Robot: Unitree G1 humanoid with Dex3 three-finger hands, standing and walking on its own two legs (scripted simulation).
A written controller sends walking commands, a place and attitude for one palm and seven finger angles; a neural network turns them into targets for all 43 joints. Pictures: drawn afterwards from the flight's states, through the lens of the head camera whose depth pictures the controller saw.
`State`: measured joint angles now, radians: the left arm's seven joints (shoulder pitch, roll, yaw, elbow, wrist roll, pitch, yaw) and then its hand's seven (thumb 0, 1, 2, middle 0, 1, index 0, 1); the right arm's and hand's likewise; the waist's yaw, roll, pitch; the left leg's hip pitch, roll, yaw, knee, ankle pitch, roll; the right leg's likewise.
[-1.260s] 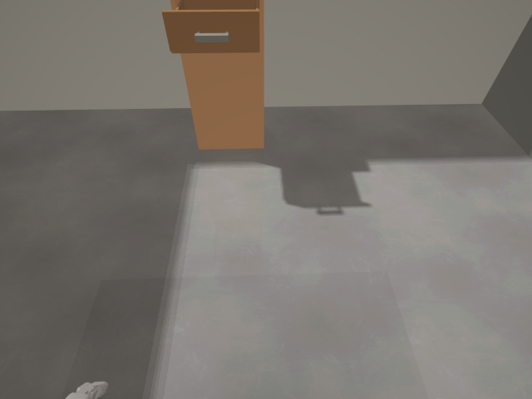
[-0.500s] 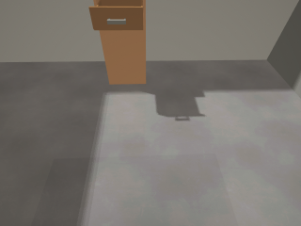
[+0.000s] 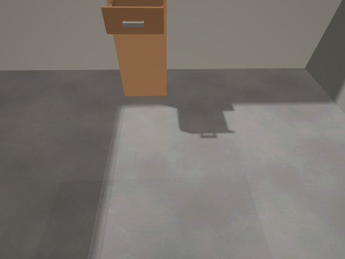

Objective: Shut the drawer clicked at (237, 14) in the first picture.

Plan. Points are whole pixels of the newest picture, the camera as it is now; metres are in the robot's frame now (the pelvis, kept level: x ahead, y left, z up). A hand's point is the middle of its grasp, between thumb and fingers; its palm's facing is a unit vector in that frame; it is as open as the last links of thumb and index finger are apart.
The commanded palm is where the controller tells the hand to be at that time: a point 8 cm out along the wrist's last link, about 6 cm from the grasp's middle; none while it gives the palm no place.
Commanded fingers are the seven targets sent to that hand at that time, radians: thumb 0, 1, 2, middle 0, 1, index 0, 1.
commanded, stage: look at it before walking up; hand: left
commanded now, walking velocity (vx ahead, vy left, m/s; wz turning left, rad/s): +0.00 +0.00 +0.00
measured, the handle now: (133, 22) +1.29 +0.29 +0.00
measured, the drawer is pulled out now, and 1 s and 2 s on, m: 0.28 0.28 0.28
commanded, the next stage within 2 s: walk to a spot facing it in 0.18 s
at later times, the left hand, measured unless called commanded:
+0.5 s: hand out of the picture +0.06 +0.22 -0.18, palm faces +0.01 -0.97 -0.24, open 7.4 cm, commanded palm none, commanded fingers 0.00 0.90 0.90 -0.20 -0.30 -0.20 -0.30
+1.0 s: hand (125, 201) +0.32 +0.17 -0.19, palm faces +0.00 -0.98 -0.21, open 7.3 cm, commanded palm none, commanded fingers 0.00 0.90 0.90 -0.20 -0.30 -0.20 -0.30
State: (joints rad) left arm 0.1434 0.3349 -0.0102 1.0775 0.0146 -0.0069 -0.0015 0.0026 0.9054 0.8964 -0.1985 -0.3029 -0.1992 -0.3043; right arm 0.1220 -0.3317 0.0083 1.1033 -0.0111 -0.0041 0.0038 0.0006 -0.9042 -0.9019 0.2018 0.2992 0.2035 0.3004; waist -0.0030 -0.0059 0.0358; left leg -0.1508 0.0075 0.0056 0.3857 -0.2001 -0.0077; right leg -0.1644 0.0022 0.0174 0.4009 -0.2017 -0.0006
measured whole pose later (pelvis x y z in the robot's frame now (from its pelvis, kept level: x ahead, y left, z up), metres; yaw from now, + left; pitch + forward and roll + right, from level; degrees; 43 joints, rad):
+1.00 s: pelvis +0.21 -0.02 -0.03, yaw +1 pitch -2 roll +0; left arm 0.12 0.19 0.06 0.99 0.02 -0.08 -0.01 0.00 0.92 0.90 -0.19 -0.30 -0.19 -0.30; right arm 0.51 -0.11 -0.03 1.23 -0.01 -0.03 -0.01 0.00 -0.90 -0.90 0.20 0.30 0.20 0.30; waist -0.04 0.01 0.11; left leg -0.17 0.06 0.02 1.07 -0.49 0.03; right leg -0.40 -0.05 -0.17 0.68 -0.23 -0.06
